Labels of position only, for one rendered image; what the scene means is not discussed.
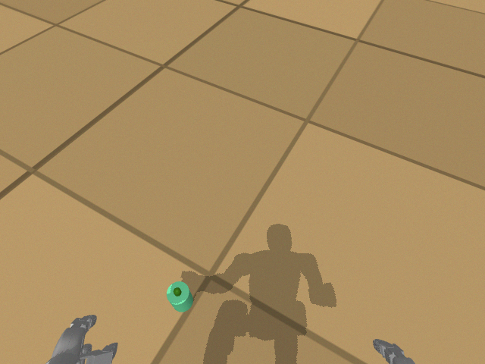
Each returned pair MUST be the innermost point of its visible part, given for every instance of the right robot hand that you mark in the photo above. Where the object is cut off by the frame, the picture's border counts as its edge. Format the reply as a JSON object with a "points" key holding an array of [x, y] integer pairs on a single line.
{"points": [[392, 353]]}

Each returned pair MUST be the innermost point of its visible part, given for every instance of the bottle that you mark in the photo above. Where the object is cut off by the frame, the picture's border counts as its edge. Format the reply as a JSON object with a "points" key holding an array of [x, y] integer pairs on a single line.
{"points": [[180, 297]]}

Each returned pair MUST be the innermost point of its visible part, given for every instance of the left robot hand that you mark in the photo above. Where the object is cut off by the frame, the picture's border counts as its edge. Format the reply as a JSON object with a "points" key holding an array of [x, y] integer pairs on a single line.
{"points": [[72, 340]]}

